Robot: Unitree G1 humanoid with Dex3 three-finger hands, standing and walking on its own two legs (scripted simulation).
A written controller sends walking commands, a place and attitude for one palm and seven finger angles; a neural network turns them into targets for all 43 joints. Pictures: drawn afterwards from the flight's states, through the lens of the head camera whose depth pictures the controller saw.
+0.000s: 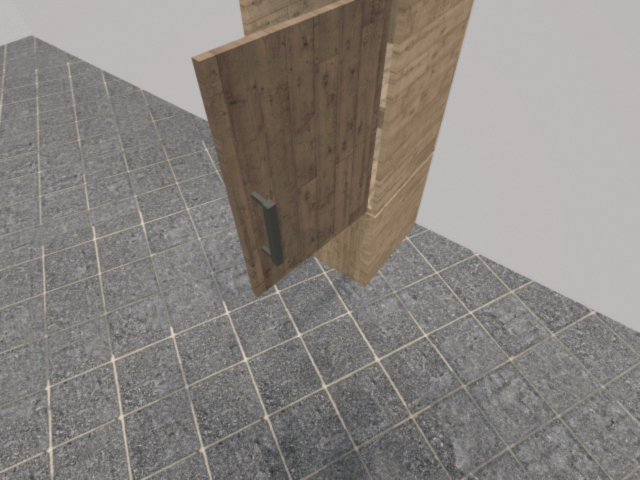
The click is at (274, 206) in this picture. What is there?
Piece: cupboard door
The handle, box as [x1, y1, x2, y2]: [251, 191, 283, 266]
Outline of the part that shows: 254,191 251,193 251,197 257,201 263,208 269,242 268,248 264,245 261,248 277,266 283,260 275,204 269,199 265,200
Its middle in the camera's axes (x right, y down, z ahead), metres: -0.11 -0.02 +0.79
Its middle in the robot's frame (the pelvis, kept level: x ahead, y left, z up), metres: +0.58 +0.14 -0.12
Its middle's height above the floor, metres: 0.67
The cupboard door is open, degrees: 82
